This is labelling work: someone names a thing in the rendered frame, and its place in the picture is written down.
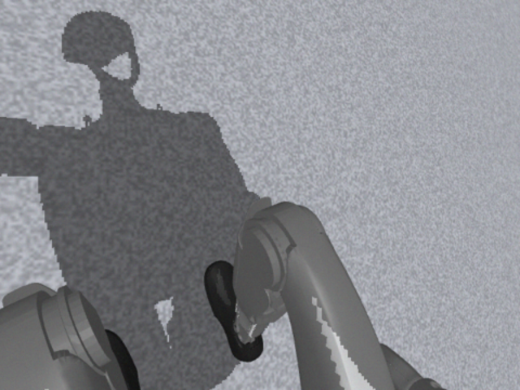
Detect right robot hand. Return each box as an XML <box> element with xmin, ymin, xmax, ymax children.
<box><xmin>380</xmin><ymin>344</ymin><xmax>423</xmax><ymax>390</ymax></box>

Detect left robot foot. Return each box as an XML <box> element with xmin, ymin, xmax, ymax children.
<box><xmin>105</xmin><ymin>329</ymin><xmax>141</xmax><ymax>390</ymax></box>

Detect right robot foot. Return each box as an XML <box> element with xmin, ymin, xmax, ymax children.
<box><xmin>204</xmin><ymin>261</ymin><xmax>263</xmax><ymax>362</ymax></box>

